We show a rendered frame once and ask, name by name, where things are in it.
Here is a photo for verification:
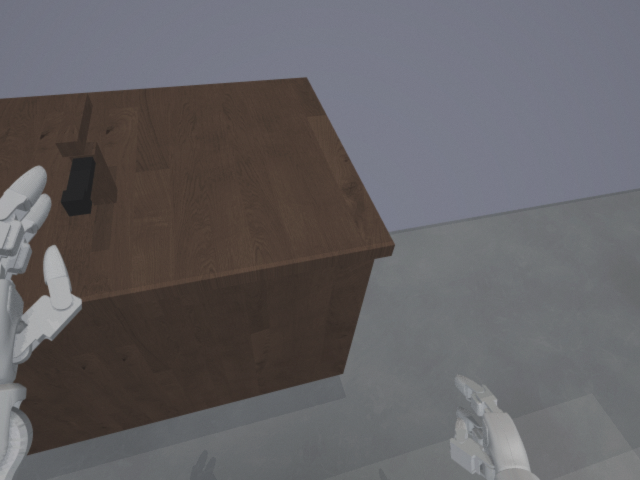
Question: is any right robot hand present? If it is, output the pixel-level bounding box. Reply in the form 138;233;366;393
450;374;531;480

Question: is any tap lever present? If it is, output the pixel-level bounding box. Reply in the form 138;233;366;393
61;157;96;216

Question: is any robot left forearm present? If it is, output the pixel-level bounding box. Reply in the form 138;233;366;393
0;383;33;480

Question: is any counter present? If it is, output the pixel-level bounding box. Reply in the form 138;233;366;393
0;77;395;455

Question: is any left robot hand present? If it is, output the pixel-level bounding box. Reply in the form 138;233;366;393
0;165;82;384

